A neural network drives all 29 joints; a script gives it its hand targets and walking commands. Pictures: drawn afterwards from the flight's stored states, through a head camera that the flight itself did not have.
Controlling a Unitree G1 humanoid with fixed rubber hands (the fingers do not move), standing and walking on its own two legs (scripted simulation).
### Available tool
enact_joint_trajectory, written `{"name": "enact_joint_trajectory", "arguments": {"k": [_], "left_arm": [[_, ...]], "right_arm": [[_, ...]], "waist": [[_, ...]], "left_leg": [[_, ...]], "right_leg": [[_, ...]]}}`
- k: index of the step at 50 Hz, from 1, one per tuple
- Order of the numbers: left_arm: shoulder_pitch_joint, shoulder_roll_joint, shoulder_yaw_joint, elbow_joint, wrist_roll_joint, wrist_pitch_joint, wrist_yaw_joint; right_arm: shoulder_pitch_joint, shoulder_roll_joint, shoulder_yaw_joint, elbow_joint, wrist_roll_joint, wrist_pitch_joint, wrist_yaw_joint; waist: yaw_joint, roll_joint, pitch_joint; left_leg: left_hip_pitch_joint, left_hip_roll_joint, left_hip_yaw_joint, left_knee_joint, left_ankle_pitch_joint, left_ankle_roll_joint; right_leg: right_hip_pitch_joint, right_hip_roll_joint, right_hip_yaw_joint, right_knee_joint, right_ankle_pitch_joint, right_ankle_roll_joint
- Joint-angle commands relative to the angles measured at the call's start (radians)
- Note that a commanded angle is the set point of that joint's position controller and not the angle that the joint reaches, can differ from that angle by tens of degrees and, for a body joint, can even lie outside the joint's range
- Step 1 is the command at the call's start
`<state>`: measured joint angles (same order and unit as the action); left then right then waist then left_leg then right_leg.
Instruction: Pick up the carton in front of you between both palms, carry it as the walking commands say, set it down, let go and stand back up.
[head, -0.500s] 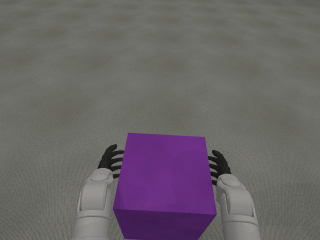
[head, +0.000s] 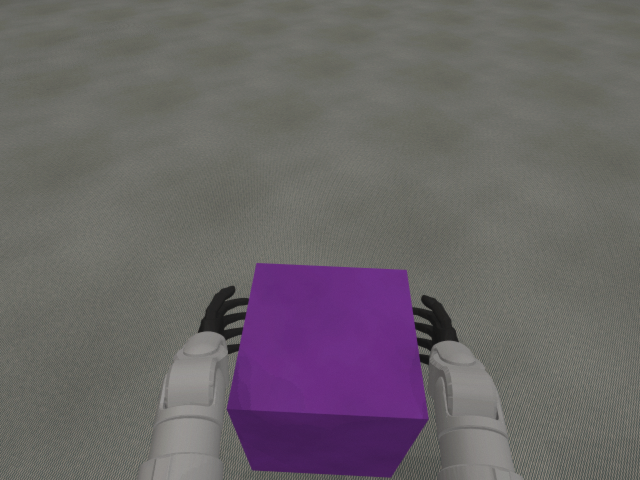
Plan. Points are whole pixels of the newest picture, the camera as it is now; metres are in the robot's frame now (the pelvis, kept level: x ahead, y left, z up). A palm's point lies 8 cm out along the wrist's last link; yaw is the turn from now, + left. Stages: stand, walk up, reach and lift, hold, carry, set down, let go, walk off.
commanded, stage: set down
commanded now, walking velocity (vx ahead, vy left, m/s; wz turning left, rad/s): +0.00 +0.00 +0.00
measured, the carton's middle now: (326, 374) +0.31 +0.00 -0.04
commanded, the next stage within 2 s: none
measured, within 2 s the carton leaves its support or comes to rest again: neither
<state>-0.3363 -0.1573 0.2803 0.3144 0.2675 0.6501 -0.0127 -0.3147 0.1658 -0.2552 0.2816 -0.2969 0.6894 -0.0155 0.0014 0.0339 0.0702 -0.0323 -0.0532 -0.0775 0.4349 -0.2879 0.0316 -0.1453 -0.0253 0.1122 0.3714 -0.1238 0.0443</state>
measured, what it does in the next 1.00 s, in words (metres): lowers itself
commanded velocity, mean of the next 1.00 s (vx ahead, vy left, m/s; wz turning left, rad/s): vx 0.00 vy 0.00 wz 0.00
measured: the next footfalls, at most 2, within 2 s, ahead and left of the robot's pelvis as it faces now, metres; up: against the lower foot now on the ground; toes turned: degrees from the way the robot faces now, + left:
none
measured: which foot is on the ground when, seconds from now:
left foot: down 0.00-1.00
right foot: down 0.00-1.00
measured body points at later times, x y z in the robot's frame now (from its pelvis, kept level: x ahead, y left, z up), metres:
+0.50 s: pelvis -0.06 -0.05 -0.07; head +0.16 -0.06 +0.31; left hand +0.39 +0.11 -0.14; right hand +0.34 -0.19 -0.16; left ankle -0.03 +0.10 -0.74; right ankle +0.06 -0.17 -0.74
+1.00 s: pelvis -0.05 -0.01 -0.19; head +0.22 -0.02 +0.17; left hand +0.45 +0.10 -0.28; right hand +0.39 -0.20 -0.29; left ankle -0.03 +0.10 -0.74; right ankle +0.06 -0.17 -0.74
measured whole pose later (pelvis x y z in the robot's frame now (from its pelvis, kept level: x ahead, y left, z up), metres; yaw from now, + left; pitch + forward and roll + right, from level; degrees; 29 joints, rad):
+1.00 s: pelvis -0.05 -0.01 -0.19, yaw +3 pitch +47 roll +0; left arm -0.98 -0.01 0.39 0.70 0.25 0.26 -0.02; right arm -0.83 0.15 -0.58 0.46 -0.29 0.30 -0.05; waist -0.07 0.06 -0.20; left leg -1.72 -0.11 -0.08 1.44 -0.54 -0.02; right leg -1.82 0.01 0.10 1.32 -0.33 0.08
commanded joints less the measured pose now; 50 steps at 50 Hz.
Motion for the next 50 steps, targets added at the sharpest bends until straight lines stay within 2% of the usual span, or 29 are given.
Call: {"name": "enact_joint_trajectory", "arguments": {"k": [1, 3, 8, 14, 15, 16, 17, 22, 23, 25, 26, 28, 29, 31, 33, 34, 35, 36, 37, 38, 39, 40, 41, 42, 43, 44, 46, 49, 50], "left_arm": [[-0.719, -0.805, -0.445, 0.135, -0.158, -0.064, -0.262], [-0.672, -0.784, -0.311, 0.236, -0.080, -0.100, -0.276], [-0.775, -0.620, -0.067, 0.434, 0.057, -0.210, -0.272], [-0.812, -0.501, 0.062, 0.531, 0.141, -0.318, -0.268], [-0.881, -0.441, 0.051, 0.525, 0.145, -0.343, -0.260], [-0.859, -0.480, 0.031, 0.480, 0.123, -0.370, -0.272], [-0.872, -0.481, 0.010, 0.513, 0.115, -0.381, -0.272], [-1.000, -0.590, -0.178, 0.470, 0.001, -0.514, -0.314], [-1.057, -0.619, -0.275, 0.420, -0.043, -0.524, -0.309], [-1.043, -0.666, -0.335, 0.388, -0.088, -0.519, -0.312], [-1.104, -0.655, -0.377, 0.313, -0.118, -0.516, -0.313], [-1.067, -0.701, -0.371, 0.304, -0.105, -0.481, -0.316], [-1.153, -0.714, -0.421, 0.272, -0.135, -0.476, -0.317], [-1.019, -0.769, -0.392, 0.331, -0.111, -0.451, -0.320], [-0.971, -0.784, -0.310, 0.473, -0.078, -0.388, -0.333], [-1.008, -0.784, -0.370, 0.378, -0.092, -0.398, -0.346], [-1.074, -0.800, -0.369, 0.373, -0.118, -0.387, -0.354], [-1.051, -0.797, -0.349, 0.390, -0.096, -0.389, -0.347], [-1.114, -0.786, -0.388, 0.366, -0.140, -0.385, -0.340], [-1.032, -0.832, -0.350, 0.446, -0.106, -0.373, -0.319], [-1.020, -0.825, -0.348, 0.519, -0.117, -0.362, -0.309], [-1.008, -0.834, -0.362, 0.432, -0.097, -0.372, -0.293], [-0.989, -0.837, -0.342, 0.474, -0.112, -0.369, -0.283], [-0.987, -0.823, -0.288, 0.516, -0.089, -0.371, -0.278], [-0.999, -0.772, -0.310, 0.480, -0.080, -0.376, -0.268], [-1.008, -0.817, -0.322, 0.510, -0.100, -0.372, -0.261], [-1.028, -0.761, -0.325, 0.483, -0.082, -0.391, -0.253], [-1.119, -0.760, -0.384, 0.459, -0.144, -0.400, -0.224], [-1.173, -0.741, -0.407, 0.396, -0.161, -0.413, -0.222]], "right_arm": [[-0.622, 0.897, 0.398, 0.075, 0.166, -0.051, 0.199], [-0.622, 0.901, 0.331, 0.168, 0.130, -0.064, 0.201], [-0.737, 0.840, 0.170, 0.279, 0.070, -0.138, 0.136], [-0.746, 0.712, 0.008, 0.288, -0.049, -0.271, 0.055], [-0.807, 0.670, 0.001, 0.293, -0.037, -0.305, 0.044], [-0.830, 0.689, 0.060, 0.272, -0.016, -0.328, 0.042], [-0.819, 0.671, 0.021, 0.289, -0.040, -0.353, 0.046], [-0.978, 0.859, 0.242, 0.237, 0.067, -0.491, 0.048], [-1.011, 0.861, 0.327, 0.186, 0.073, -0.511, 0.046], [-1.022, 0.934, 0.417, 0.184, 0.129, -0.503, 0.051], [-1.070, 0.885, 0.430, 0.114, 0.132, -0.502, 0.058], [-1.170, 0.890, 0.478, 0.084, 0.152, -0.475, 0.072], [-1.058, 0.916, 0.433, 0.124, 0.124, -0.466, 0.081], [-1.057, 0.971, 0.511, 0.050, 0.162, -0.461, 0.087], [-1.066, 0.897, 0.423, 0.098, 0.118, -0.425, 0.114], [-1.040, 0.939, 0.439, 0.132, 0.118, -0.414, 0.135], [-1.066, 0.879, 0.380, 0.161, 0.120, -0.408, 0.150], [-1.061, 0.928, 0.398, 0.150, 0.111, -0.407, 0.160], [-1.084, 0.867, 0.353, 0.134, 0.094, -0.411, 0.168], [-1.056, 0.880, 0.339, 0.212, 0.089, -0.397, 0.174], [-1.055, 0.848, 0.332, 0.163, 0.105, -0.413, 0.180], [-1.084, 0.860, 0.342, 0.161, 0.127, -0.414, 0.191], [-1.067, 0.819, 0.341, 0.168, 0.121, -0.409, 0.202], [-1.111, 0.804, 0.310, 0.223, 0.133, -0.407, 0.207], [-1.078, 0.834, 0.310, 0.263, 0.141, -0.401, 0.218], [-1.079, 0.819, 0.300, 0.209, 0.114, -0.416, 0.224], [-1.138, 0.812, 0.294, 0.213, 0.126, -0.417, 0.215], [-1.102, 0.762, 0.269, 0.241, 0.120, -0.426, 0.210], [-1.164, 0.793, 0.272, 0.224, 0.155, -0.424, 0.204]], "waist": [[-0.068, 0.010, -0.162], [0.002, -0.040, -0.170], [0.034, -0.010, -0.129], [0.003, -0.078, -0.250], [-0.020, -0.024, -0.286], [0.038, -0.018, -0.341], [-0.020, -0.029, -0.327], [0.048, -0.039, -0.727], [-0.018, -0.024, -0.845], [0.054, -0.044, -1.029], [-0.022, -0.039, -1.115], [0.068, -0.040, -1.141], [-0.083, -0.027, -1.188], [0.018, -0.037, -1.202], [-0.050, -0.019, -1.017], [0.003, -0.036, -1.058], [-0.058, 0.036, -1.079], [-0.028, -0.020, -1.095], [-0.113, 0.024, -1.138], [-0.060, 0.020, -1.087], [-0.110, 0.049, -1.099], [-0.041, 0.049, -1.141], [-0.132, 0.051, -1.129], [-0.045, 0.066, -1.067], [-0.039, 0.042, -1.108], [-0.120, 0.025, -1.110], [-0.057, 0.029, -1.166], [-0.163, 0.052, -1.191], [-0.107, 0.069, -1.267]], "left_leg": [[-0.309, -0.041, 0.021, -0.106, -0.026, -0.030], [-0.373, -0.033, 0.011, -0.073, -0.017, -0.009], [-0.541, -0.047, 0.029, 0.038, -0.151, 0.046], [-0.712, -0.083, 0.063, 0.204, -0.115, 0.030], [-0.724, -0.076, 0.050, 0.236, -0.116, 0.032], [-0.815, -0.089, 0.075, 0.263, -0.095, 0.019], [-0.840, -0.089, 0.082, 0.293, -0.096, 0.013], [-0.992, -0.114, 0.080, 0.420, -0.028, 0.007], [-0.990, -0.102, 0.061, 0.435, 0.019, -0.001], [-0.992, -0.108, 0.072, 0.490, 0.071, -0.013], [-1.118, -0.119, 0.088, 0.497, -0.017, -0.033], [-1.147, -0.122, 0.101, 0.547, 0.024, -0.036], [-1.181, -0.115, 0.094, 0.558, -0.021, -0.046], [-1.212, -0.123, 0.110, 0.622, 0.030, -0.039], [-1.219, -0.122, 0.073, 0.589, -0.051, -0.030], [-1.244, -0.134, 0.111, 0.623, 0.033, -0.049], [-1.268, -0.130, 0.120, 0.639, 0.001, -0.064], [-1.298, -0.130, 0.121, 0.657, 0.002, -0.048], [-1.305, -0.134, 0.103, 0.684, 0.020, -0.058], [-1.274, -0.124, 0.078, 0.679, 0.071, -0.051], [-1.268, -0.112, 0.072, 0.702, 0.140, -0.063], [-1.187, -0.127, 0.071, 0.713, 0.207, -0.065], [-1.244, -0.119, 0.076, 0.714, 0.125, -0.083], [-1.330, -0.121, 0.080, 0.713, 0.152, -0.084], [-1.257, -0.111, 0.069, 0.740, 0.162, -0.068], [-1.353, -0.124, 0.076, 0.746, 0.162, -0.083], [-1.358, -0.134, 0.076, 0.806, 0.174, -0.065], [-1.374, -0.116, 0.060, 0.859, 0.210, -0.084], [-1.375, -0.131, 0.101, 0.894, 0.212, -0.075]], "right_leg": [[0.223, 0.132, -0.068, 0.027, -0.065, -0.043], [0.231, 0.124, -0.071, 0.042, -0.065, -0.034], [0.129, 0.113, -0.062, 0.137, -0.153, -0.012], [-0.033, 0.140, -0.062, 0.256, -0.075, 0.003], [-0.062, 0.130, -0.028, 0.291, -0.108, -0.002], [-0.062, 0.127, -0.049, 0.314, -0.059, 0.006], [-0.094, 0.121, -0.037, 0.349, -0.060, -0.003], [-0.068, 0.108, -0.031, 0.491, 0.128, 0.023], [-0.067, 0.125, -0.048, 0.550, 0.205, 0.013], [-0.082, 0.126, -0.054, 0.600, 0.238, 0.018], [-0.008, 0.121, -0.066, 0.638, 0.238, 0.002], [-0.118, 0.119, -0.071, 0.673, 0.181, 0.008], [-0.106, 0.137, -0.090, 0.703, 0.192, -0.002], [-0.236, 0.140, -0.081, 0.729, 0.184, 0.012], [-0.452, 0.150, -0.118, 0.721, 0.034, 0.010], [-0.439, 0.150, -0.117, 0.734, 0.136, -0.004], [-0.485, 0.147, -0.130, 0.744, 0.095, -0.010], [-0.543, 0.158, -0.136, 0.769, 0.124, 0.001], [-0.540, 0.161, -0.142, 0.791, 0.128, -0.016], [-0.681, 0.159, -0.141, 0.820, 0.130, -0.007], [-0.724, 0.164, -0.179, 0.836, 0.195, -0.007], [-0.766, 0.165, -0.173, 0.851, 0.184, -0.003], [-0.759, 0.163, -0.185, 0.852, 0.160, -0.010], [-0.852, 0.159, -0.175, 0.865, 0.164, -0.022], [-0.910, 0.162, -0.189, 0.897, 0.135, 0.002], [-0.844, 0.149, -0.182, 0.877, 0.210, -0.013], [-0.934, 0.147, -0.189, 0.944, 0.176, 0.008], [-1.001, 0.151, -0.207, 1.009, 0.223, -0.002], [-0.997, 0.161, -0.173, 1.005, 0.227, 0.008]]}}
